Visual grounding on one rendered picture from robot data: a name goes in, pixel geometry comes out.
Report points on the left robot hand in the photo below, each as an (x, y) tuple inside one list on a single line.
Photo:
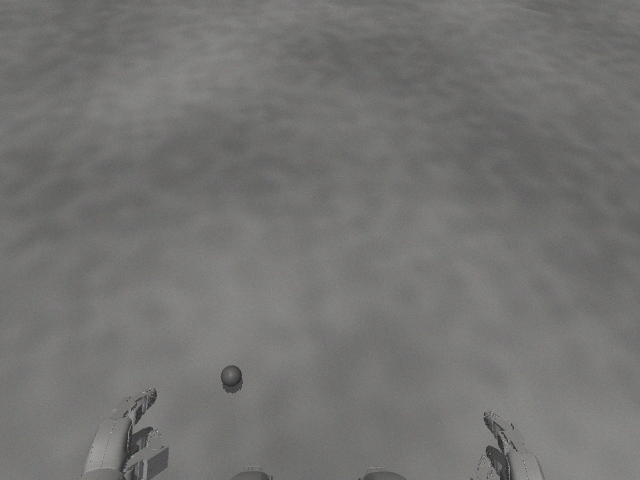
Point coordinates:
[(140, 456)]

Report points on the right robot hand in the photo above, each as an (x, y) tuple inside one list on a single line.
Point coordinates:
[(518, 464)]

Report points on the ball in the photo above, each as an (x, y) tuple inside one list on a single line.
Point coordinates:
[(231, 376)]

